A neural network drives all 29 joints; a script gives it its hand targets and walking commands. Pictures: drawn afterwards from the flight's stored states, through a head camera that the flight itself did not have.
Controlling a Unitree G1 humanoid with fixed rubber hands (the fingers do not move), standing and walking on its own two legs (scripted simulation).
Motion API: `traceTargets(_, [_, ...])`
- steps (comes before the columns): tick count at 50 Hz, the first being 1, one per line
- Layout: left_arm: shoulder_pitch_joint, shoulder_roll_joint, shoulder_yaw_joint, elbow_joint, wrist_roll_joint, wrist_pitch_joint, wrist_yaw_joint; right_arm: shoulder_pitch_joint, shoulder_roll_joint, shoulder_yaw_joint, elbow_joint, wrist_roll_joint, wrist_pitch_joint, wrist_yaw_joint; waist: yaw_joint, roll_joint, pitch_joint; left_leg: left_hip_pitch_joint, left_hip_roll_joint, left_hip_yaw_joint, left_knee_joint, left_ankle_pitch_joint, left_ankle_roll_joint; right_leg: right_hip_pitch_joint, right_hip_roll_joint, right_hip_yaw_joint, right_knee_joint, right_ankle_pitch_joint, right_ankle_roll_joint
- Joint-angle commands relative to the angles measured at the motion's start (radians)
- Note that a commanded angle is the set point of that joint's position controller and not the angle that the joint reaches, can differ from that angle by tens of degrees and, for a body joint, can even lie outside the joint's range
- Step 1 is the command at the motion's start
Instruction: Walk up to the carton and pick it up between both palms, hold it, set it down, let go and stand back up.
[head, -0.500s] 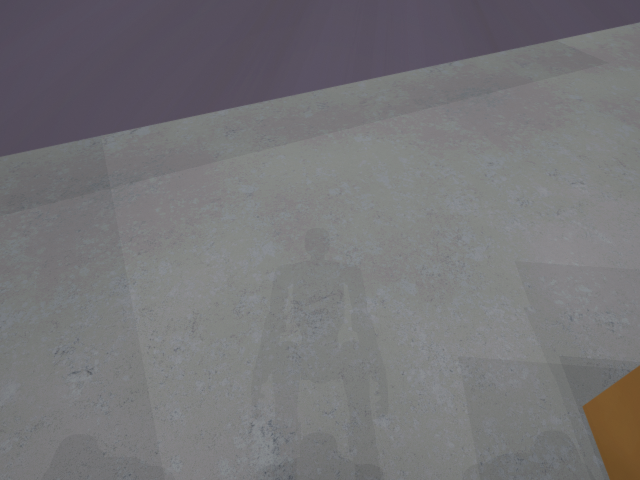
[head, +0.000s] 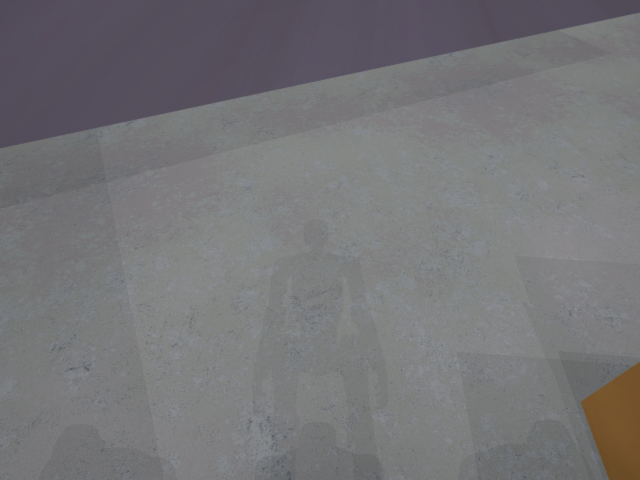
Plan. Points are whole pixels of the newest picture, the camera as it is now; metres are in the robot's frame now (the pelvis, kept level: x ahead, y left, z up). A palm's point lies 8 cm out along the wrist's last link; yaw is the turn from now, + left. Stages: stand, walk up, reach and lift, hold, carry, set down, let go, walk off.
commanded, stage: stand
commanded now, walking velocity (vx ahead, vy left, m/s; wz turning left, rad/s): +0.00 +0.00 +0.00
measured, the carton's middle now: out of the picture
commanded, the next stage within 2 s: walk up in 0.44 s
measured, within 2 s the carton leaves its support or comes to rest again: neither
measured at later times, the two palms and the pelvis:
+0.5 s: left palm out of the picture -0.05 +0.19 -0.15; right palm out of the picture -0.04 -0.22 -0.15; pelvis -0.01 -0.01 +0.00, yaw +0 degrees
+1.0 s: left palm out of the picture +0.08 +0.20 -0.13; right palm out of the picture -0.08 -0.29 -0.15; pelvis -0.03 -0.04 -0.01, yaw -13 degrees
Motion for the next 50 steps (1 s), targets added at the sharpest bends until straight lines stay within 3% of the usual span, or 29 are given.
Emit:
traceTargets(1, [0.091,0.049,0.011,0.004,-0.001,0.001,0.002,0.080,-0.083,-0.012,0.001,0.004,-0.007,0.000,0.010,0.010,0.052,-0.062,0.093,-0.076,-0.097,0.088,0.022,0.010,-0.053,0.031,-0.047,0.109,-0.026])
traceTargets(5, [0.093,0.062,0.015,0.001,-0.007,0.008,0.007,0.094,-0.077,-0.007,-0.004,0.005,-0.020,-0.004,0.000,0.053,0.012,-0.027,0.108,-0.105,-0.101,0.048,0.026,0.017,-0.043,0.028,-0.048,0.105,-0.030])
traceTargets(8, [0.099,0.030,0.004,0.001,-0.006,0.002,0.000,0.086,-0.051,-0.002,-0.011,-0.001,-0.004,-0.002,0.005,0.039,0.039,0.022,0.106,-0.078,-0.060,0.132,0.031,-0.054,-0.057,0.040,-0.068,0.104,-0.034])
traceTargets(10, [0.061,0.057,0.009,0.005,-0.005,0.002,0.002,0.084,-0.092,-0.012,-0.019,0.002,-0.009,0.001,-0.012,-0.037,0.029,0.016,0.105,-0.092,-0.072,0.126,0.026,-0.045,-0.056,0.042,-0.068,0.096,-0.045])
traceTargets(12, [0.094,0.085,0.021,-0.004,0.000,-0.004,0.002,0.096,-0.078,-0.007,-0.001,0.002,-0.011,-0.004,0.008,-0.028,0.044,0.001,0.105,-0.094,-0.074,0.123,0.035,-0.014,-0.053,0.037,-0.071,0.104,-0.031])
traceTargets(14, [0.092,0.038,0.007,0.002,-0.008,0.002,-0.004,0.131,-0.055,-0.007,0.006,0.002,-0.003,-0.004,-0.009,-0.016,0.095,-0.018,0.106,-0.088,-0.084,0.050,0.021,-0.078,-0.047,0.035,-0.073,0.033,-0.028])
traceTargets(18, [0.097,0.068,0.017,-0.010,-0.011,-0.001,-0.001,0.087,-0.037,0.003,-0.002,0.001,0.003,-0.002,0.009,0.077,0.072,-0.040,0.096,-0.087,-0.102,0.022,0.016,-0.032,-0.046,0.041,-0.054,0.062,-0.034])
traceTargets(19, [0.113,0.056,0.015,0.007,-0.001,0.005,0.000,0.077,-0.071,-0.004,-0.014,0.000,-0.004,-0.003,0.006,0.005,0.069,-0.045,0.106,-0.095,-0.092,0.017,0.015,-0.030,-0.036,0.033,-0.062,0.054,-0.031])
traceTargets(21, [0.063,0.050,0.013,-0.008,-0.007,0.001,-0.006,0.075,-0.114,-0.013,-0.008,0.002,-0.005,0.000,0.003,0.024,0.032,-0.045,0.093,-0.077,-0.094,0.016,0.015,-0.006,-0.046,0.051,-0.067,0.055,-0.039])
traceTargets(22, [0.096,0.071,0.017,-0.003,-0.009,0.006,-0.002,0.068,-0.071,-0.008,-0.021,0.007,-0.010,0.000,0.012,-0.016,0.028,-0.036,0.105,-0.094,-0.105,-0.012,0.022,-0.035,-0.040,0.040,-0.073,0.031,-0.041])
traceTargets(23, [0.094,0.043,0.013,0.001,-0.005,0.012,-0.001,0.056,-0.088,-0.009,-0.014,-0.001,-0.005,-0.001,0.013,0.039,0.062,-0.053,0.105,-0.092,-0.124,-0.058,0.012,-0.053,-0.031,0.032,-0.061,0.029,-0.033])
traceTargets(27, [0.099,0.055,0.011,0.005,-0.005,-0.002,0.005,0.097,-0.072,-0.011,-0.009,-0.004,0.003,0.002,-0.003,-0.025,0.070,-0.023,0.092,-0.073,-0.077,0.059,0.009,-0.081,-0.051,0.057,-0.106,-0.009,-0.039])
traceTargets(28, [0.098,0.084,0.016,0.002,-0.002,-0.004,-0.003,0.134,-0.077,-0.011,-0.004,0.005,0.001,0.003,-0.018,0.001,0.028,0.012,0.091,-0.068,-0.072,0.051,0.001,-0.067,-0.046,0.051,-0.100,0.005,-0.038])
traceTargets(30, [0.112,0.042,0.010,0.004,-0.005,-0.002,0.002,0.102,-0.039,0.005,0.007,0.001,0.001,-0.004,0.011,0.067,0.069,-0.026,0.101,-0.074,-0.087,0.025,0.010,-0.065,-0.045,0.052,-0.088,0.037,-0.043])
traceTargets(31, [0.093,0.054,0.005,0.001,-0.003,-0.002,0.000,0.121,-0.093,-0.008,-0.001,0.005,-0.004,-0.003,-0.012,0.025,0.060,0.007,0.093,-0.075,-0.086,0.020,0.011,-0.101,-0.057,0.065,-0.102,-0.005,-0.049])
traceTargets(32, [-0.044,0.178,0.062,-0.079,-0.024,0.005,0.008,-0.004,-0.201,-0.040,-0.062,0.018,0.006,-0.023,0.009,-0.004,0.280,-0.107,0.144,-0.057,0.058,0.376,0.012,-0.192,-0.093,0.038,0.050,0.358,-0.027])
traceTargets(33, [0.058,0.142,0.053,-0.108,0.006,0.006,-0.013,0.073,-0.246,-0.051,-0.054,0.008,0.008,-0.038,0.030,-0.014,0.093,-0.010,0.107,0.022,0.124,0.072,0.012,-0.212,-0.141,0.154,0.050,0.297,-0.071])
traceTargets(34, [0.044,0.176,0.062,-0.089,-0.018,0.016,-0.019,0.072,-0.175,-0.063,-0.086,0.005,0.009,-0.037,0.000,-0.141,0.037,0.043,0.103,-0.004,0.129,-0.128,0.003,-0.296,-0.107,0.167,0.021,0.083,-0.082])
traceTargets(36, [-0.059,0.168,0.067,-0.165,-0.003,0.036,-0.031,0.132,-0.152,-0.069,-0.091,0.010,0.014,-0.033,-0.019,-0.089,0.046,-0.030,0.112,-0.044,0.097,-0.316,0.000,-0.372,-0.095,0.196,-0.008,-0.273,-0.078])
traceTargets(38, [-0.055,0.112,0.064,-0.195,0.006,0.031,-0.033,0.094,-0.151,-0.086,-0.118,-0.002,0.011,-0.034,-0.012,0.031,0.022,0.069,0.184,-0.082,0.038,-0.243,0.022,-0.463,-0.036,0.139,0.084,-0.145,-0.060])
traceTargets(39, [-0.086,0.099,0.068,-0.200,0.009,0.028,-0.033,0.118,-0.183,-0.081,-0.123,-0.008,0.005,-0.040,-0.029,0.117,-0.004,0.083,0.297,-0.163,-0.062,-0.217,0.062,-0.446,0.038,0.007,0.304,-0.100,-0.031])
traceTargets(40, [-0.072,0.082,0.073,-0.210,0.018,0.030,-0.031,0.123,-0.224,-0.100,-0.127,-0.013,0.001,-0.043,-0.046,0.228,-0.067,0.054,0.470,-0.276,-0.145,-0.111,0.145,-0.425,0.029,-0.050,0.547,-0.249,-0.010])
traceTargets(41, [-0.073,0.106,0.080,-0.234,0.033,0.038,-0.029,0.119,-0.232,-0.104,-0.137,-0.024,-0.003,-0.048,-0.040,0.233,-0.044,-0.025,0.547,-0.325,-0.173,-0.069,0.203,-0.427,-0.026,-0.060,0.673,-0.329,-0.005])
traceTargets(42, [-0.055,0.096,0.086,-0.223,0.042,0.046,-0.034,0.066,-0.227,-0.094,-0.144,-0.028,-0.005,-0.048,-0.004,0.152,0.005,-0.078,0.525,-0.258,-0.180,-0.051,0.202,-0.397,-0.068,-0.018,0.725,-0.325,-0.002])
traceTargets(43, [-0.068,0.114,0.099,-0.230,0.035,0.049,-0.041,0.011,-0.180,-0.079,-0.156,-0.017,-0.007,-0.046,0.018,0.078,0.033,-0.089,0.446,-0.141,-0.144,0.041,0.169,-0.391,-0.065,-0.010,0.718,-0.277,0.002])
traceTargets(44, [-0.079,0.099,0.096,-0.232,0.032,0.050,-0.050,0.027,-0.185,-0.081,-0.159,-0.021,-0.011,-0.044,0.004,0.059,0.023,-0.090,0.376,-0.034,-0.117,0.104,0.129,-0.352,-0.069,-0.036,0.653,-0.246,0.007])
traceTargets(45, [-0.077,0.084,0.096,-0.236,0.021,0.053,-0.059,0.004,-0.197,-0.081,-0.153,-0.027,-0.013,-0.042,0.012,0.129,0.008,-0.089,0.332,0.016,-0.090,0.134,0.108,-0.314,-0.060,-0.060,0.595,-0.223,0.013])
traceTargets(48, [-0.079,0.101,0.090,-0.258,0.007,0.058,-0.068,-0.008,-0.260,-0.097,-0.167,-0.037,-0.014,-0.034,0.012,0.223,-0.006,-0.053,0.331,0.065,-0.016,0.134,0.080,-0.231,-0.048,-0.116,0.375,-0.226,0.010])
traceTargets(50, [-0.090,0.113,0.092,-0.272,-0.003,0.053,-0.066,0.069,-0.256,-0.097,-0.139,-0.032,-0.011,-0.029,0.002,0.145,-0.013,-0.080,0.327,0.080,0.055,0.138,0.066,-0.146,-0.001,-0.178,0.216,-0.110,-0.001])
